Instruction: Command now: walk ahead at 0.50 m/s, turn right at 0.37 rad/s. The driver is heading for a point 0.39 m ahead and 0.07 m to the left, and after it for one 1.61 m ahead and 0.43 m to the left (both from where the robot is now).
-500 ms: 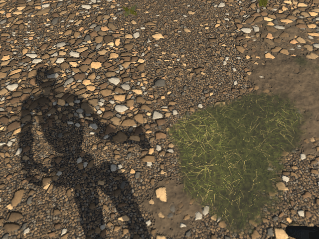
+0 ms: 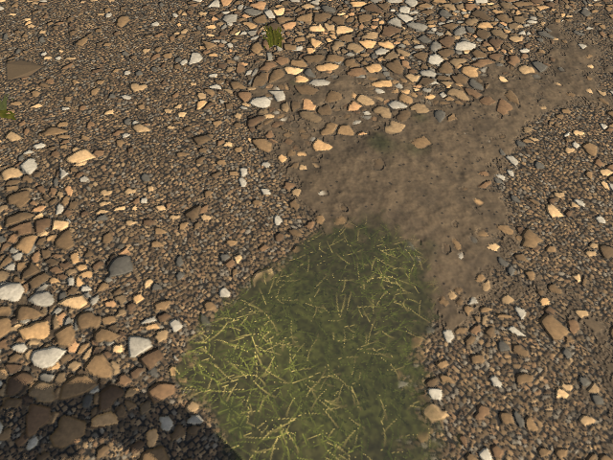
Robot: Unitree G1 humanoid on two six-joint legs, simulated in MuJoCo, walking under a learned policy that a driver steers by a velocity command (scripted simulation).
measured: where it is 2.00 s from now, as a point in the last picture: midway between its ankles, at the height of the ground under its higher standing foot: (190, 266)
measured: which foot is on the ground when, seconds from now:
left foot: down 0.00-0.20, up 0.22-0.70, down 0.72-1.00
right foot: up 0.00-0.16, down 0.18-0.74, up 0.76-1.00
